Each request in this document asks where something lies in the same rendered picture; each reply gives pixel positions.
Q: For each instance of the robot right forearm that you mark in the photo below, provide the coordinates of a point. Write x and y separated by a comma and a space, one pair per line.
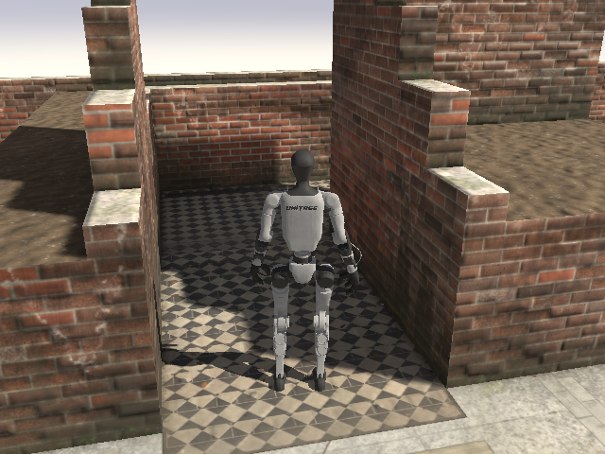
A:
347, 255

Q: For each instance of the robot left hand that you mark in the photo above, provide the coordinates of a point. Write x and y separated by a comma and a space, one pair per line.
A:
260, 270

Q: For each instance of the left robot upper arm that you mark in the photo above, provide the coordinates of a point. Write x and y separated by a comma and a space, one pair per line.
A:
272, 201

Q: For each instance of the robot head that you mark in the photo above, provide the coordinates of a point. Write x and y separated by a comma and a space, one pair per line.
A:
302, 162

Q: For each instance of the robot left forearm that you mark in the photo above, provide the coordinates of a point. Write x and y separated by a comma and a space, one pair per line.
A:
259, 251

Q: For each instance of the robot torso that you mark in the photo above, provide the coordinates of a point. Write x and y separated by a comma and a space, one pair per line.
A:
302, 218

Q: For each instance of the right robot upper arm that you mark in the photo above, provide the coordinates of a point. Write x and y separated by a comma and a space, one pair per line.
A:
331, 200

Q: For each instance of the robot right hand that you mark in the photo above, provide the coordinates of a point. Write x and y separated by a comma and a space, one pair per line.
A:
354, 281

